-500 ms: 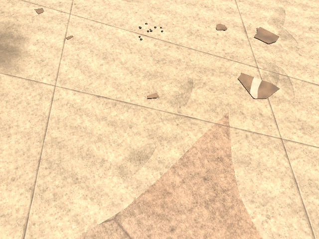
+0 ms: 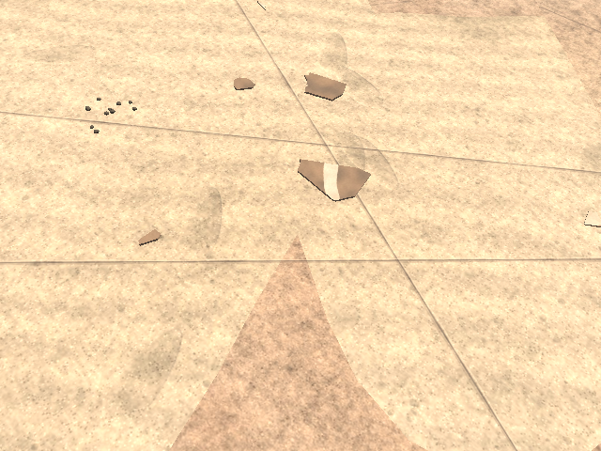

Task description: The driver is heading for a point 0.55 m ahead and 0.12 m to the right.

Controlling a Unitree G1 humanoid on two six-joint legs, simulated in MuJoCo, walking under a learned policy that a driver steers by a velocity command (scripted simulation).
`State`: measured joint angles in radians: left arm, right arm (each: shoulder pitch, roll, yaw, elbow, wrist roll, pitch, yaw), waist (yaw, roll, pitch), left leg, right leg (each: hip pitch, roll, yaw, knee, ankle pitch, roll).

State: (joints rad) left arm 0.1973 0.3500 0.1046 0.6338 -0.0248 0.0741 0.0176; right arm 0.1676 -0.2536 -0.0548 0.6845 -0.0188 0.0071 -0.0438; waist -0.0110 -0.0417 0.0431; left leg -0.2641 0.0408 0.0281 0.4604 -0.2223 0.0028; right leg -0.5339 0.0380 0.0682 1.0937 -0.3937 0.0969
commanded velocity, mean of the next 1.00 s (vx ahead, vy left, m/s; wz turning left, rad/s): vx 0.00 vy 0.00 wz -0.41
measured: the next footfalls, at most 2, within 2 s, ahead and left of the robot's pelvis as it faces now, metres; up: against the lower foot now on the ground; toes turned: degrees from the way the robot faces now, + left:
right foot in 0.20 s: +0.02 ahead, -0.14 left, +0.00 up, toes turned -9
left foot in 0.64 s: +0.09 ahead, +0.08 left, +0.00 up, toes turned -24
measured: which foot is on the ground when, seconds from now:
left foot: down 0.00-0.20, up 0.22-0.62, down 0.64-1.00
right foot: up 0.00-0.18, down 0.20-0.64, up 0.66-0.90, down 0.92-1.00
